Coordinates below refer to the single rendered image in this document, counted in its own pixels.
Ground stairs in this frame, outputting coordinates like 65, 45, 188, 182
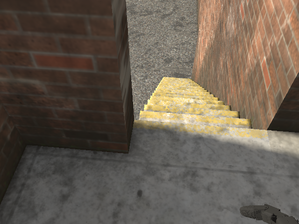
139, 77, 252, 129

